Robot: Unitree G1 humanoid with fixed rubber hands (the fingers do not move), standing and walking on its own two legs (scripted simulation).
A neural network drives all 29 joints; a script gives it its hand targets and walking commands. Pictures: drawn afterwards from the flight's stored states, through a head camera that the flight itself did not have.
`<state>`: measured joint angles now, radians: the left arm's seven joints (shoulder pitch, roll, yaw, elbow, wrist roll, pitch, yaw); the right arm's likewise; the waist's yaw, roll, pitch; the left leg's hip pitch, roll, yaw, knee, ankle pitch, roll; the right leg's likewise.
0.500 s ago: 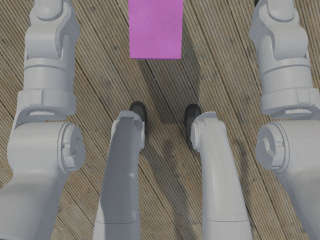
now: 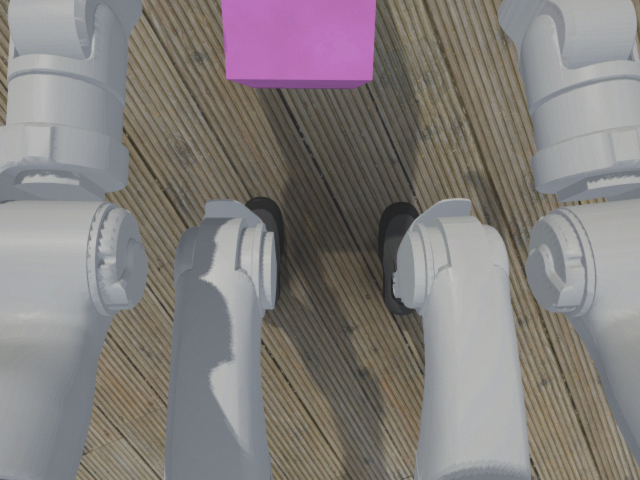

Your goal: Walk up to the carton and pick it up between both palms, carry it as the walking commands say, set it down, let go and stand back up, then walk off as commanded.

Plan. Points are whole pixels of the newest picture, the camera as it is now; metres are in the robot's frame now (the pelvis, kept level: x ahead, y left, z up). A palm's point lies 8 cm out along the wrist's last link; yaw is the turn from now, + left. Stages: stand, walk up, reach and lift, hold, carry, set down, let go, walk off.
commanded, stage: reach and lift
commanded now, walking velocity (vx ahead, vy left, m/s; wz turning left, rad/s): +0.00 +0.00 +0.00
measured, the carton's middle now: out of the picture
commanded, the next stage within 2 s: none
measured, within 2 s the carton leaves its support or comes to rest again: neither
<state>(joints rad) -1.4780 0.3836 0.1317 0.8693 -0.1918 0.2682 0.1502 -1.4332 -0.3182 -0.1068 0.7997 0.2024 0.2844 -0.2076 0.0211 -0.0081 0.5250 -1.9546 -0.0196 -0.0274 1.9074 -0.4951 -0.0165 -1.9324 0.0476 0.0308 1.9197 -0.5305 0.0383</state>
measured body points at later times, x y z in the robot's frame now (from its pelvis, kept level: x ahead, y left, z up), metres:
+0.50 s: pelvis +0.02 +0.00 -0.08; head +0.41 +0.02 +0.13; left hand +0.56 +0.20 -0.30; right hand +0.57 -0.14 -0.30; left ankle +0.14 +0.12 -0.42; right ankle +0.13 -0.13 -0.42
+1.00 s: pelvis +0.02 -0.01 -0.10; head +0.40 +0.01 +0.12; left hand +0.56 +0.19 -0.31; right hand +0.57 -0.14 -0.31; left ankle +0.14 +0.12 -0.42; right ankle +0.13 -0.13 -0.42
